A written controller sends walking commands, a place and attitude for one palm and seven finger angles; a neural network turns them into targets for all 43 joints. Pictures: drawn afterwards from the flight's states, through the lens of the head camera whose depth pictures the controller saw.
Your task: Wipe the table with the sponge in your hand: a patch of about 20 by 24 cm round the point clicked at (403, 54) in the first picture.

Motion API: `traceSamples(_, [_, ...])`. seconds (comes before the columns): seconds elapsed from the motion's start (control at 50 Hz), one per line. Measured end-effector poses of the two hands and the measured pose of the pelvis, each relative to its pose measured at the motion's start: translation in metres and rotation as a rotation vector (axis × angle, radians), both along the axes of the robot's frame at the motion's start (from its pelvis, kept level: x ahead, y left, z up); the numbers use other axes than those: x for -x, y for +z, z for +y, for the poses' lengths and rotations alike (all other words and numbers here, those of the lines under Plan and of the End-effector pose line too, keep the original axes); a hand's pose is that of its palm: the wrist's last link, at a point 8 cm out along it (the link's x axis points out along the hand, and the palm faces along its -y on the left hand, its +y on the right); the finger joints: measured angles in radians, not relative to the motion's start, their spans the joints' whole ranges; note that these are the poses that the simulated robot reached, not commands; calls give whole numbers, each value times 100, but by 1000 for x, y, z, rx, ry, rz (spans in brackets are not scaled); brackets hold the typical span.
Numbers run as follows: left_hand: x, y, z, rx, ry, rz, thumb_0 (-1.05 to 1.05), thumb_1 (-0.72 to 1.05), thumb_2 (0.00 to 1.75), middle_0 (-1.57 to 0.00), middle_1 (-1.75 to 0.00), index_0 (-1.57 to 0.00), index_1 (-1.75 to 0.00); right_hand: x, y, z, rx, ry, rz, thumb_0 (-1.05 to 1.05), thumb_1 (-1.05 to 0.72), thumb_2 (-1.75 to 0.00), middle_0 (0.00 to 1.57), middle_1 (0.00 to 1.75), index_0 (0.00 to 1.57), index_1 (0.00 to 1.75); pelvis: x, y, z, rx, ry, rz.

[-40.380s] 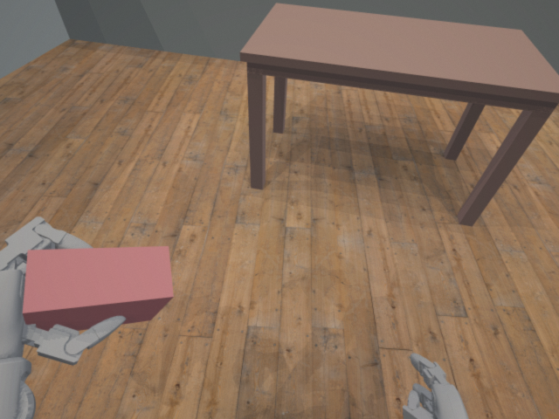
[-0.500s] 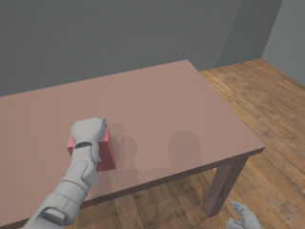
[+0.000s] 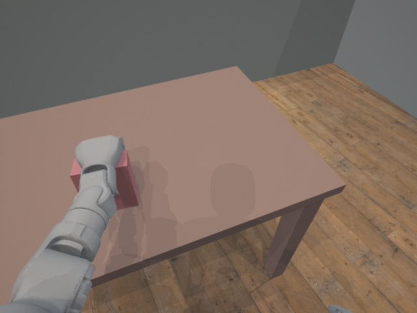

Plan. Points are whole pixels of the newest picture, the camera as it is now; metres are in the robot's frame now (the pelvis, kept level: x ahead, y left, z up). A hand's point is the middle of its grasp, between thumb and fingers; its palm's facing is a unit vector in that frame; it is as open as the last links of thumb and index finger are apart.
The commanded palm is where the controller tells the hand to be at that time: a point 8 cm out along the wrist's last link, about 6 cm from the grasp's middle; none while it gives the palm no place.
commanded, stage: wipe forward along the middle lane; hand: left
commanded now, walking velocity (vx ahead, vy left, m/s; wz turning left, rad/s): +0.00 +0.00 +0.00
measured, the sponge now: (110, 189) +0.38 +0.25 +0.00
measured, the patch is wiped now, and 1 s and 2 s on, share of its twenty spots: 0.95 0.95 0.95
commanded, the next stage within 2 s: slide back across to the first lane in 0.66 s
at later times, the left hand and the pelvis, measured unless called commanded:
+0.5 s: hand (105, 154) +0.44 +0.26 +0.06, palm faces -0.09 +0.00 -1.00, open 10.0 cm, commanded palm +0.44 +0.26 +0.09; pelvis +0.00 +0.01 -0.01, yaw +0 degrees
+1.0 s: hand (93, 143) +0.48 +0.30 +0.06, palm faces -0.08 -0.04 -1.00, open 10.0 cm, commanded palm +0.45 +0.31 +0.11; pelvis +0.02 +0.04 -0.01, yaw -2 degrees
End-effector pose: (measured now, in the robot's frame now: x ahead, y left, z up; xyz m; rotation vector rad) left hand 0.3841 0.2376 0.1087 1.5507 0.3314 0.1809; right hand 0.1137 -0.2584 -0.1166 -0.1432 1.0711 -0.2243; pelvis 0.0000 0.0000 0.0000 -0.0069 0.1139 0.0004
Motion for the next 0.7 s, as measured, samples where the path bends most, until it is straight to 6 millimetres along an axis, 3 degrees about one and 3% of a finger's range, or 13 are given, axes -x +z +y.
traceSamples(0.42, [-33,0,15,-6,19,1,1,-55,108,-77,-131,-79,-131,18,-4,13,3,-14,46,1,-90,-90,20,30,21,29,2,-4,11,15,3,60])
traceSamples(0.7, [-68,2,30,-12,46,24,1,-54,109,-77,-132,-79,-131,61,-8,16,29,-73,150,1,-90,-90,20,30,21,29,0,-8,22,28,-7,114])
